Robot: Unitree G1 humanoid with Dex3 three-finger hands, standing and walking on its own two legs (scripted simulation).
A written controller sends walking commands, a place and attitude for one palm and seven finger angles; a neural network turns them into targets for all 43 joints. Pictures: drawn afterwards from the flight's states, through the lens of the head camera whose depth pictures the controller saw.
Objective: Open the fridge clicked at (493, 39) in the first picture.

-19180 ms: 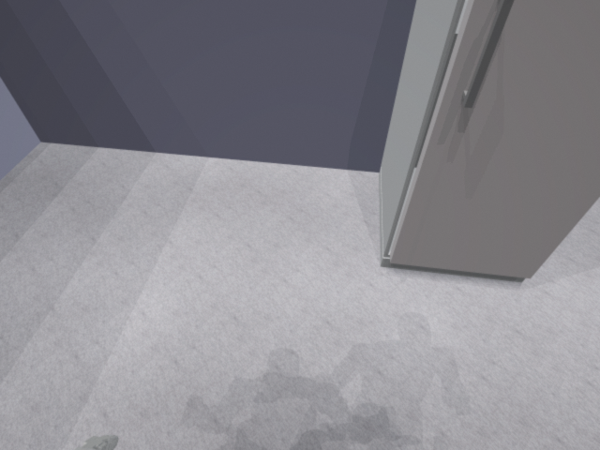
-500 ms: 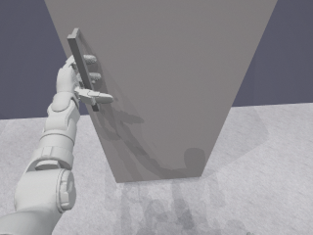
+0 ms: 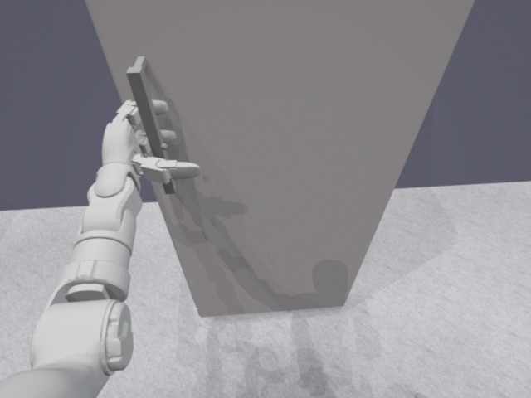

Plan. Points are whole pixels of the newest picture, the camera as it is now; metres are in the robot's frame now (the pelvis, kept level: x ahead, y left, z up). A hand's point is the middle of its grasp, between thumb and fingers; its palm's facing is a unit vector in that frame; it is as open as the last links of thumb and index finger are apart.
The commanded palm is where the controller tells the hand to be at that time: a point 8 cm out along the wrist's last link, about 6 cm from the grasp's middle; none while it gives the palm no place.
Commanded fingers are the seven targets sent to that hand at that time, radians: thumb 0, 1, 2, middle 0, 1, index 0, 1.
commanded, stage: grip the handle and tug to test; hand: left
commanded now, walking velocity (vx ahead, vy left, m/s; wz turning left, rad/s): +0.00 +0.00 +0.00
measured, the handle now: (157, 133) +0.50 +0.19 +0.16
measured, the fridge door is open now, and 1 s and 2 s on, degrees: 0 0 18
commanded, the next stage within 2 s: pull the door a little, standing still in 1.26 s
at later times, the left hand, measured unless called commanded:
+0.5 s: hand (163, 147) +0.45 +0.17 +0.16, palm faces +0.14 -0.99 +0.01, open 5.9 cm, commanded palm +0.42 +0.21 +0.16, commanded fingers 0.00 0.90 0.90 -0.45 -1.40 -0.45 -1.40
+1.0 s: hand (167, 147) +0.45 +0.16 +0.17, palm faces +0.14 -0.99 +0.01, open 5.2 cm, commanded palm +0.40 +0.20 +0.16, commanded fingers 0.00 0.90 0.90 -0.45 -1.40 -0.45 -1.40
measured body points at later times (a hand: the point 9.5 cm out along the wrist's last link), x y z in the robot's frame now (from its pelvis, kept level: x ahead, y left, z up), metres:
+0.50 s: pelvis -0.01 +0.00 +0.00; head +0.01 -0.01 +0.45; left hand +0.43 +0.22 +0.17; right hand +0.08 -0.27 -0.12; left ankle +0.04 +0.13 -0.73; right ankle -0.03 -0.12 -0.73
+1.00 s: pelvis +0.00 +0.00 +0.00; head +0.01 -0.01 +0.45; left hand +0.43 +0.21 +0.17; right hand +0.09 -0.26 -0.11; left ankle +0.04 +0.13 -0.73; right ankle -0.03 -0.12 -0.73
